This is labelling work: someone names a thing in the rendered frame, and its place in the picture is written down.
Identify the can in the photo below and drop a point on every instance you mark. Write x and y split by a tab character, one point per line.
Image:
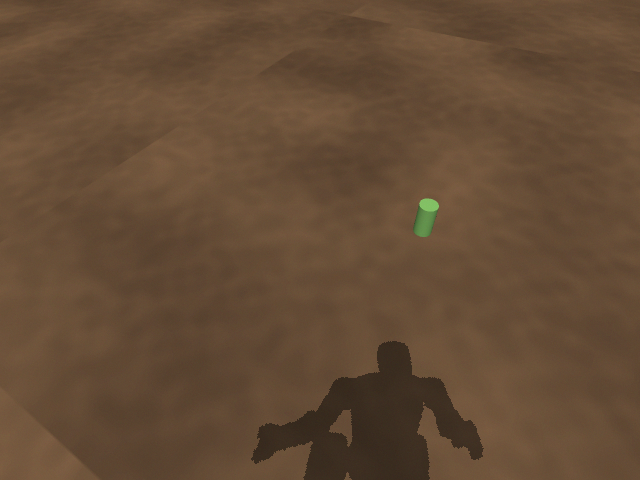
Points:
425	217

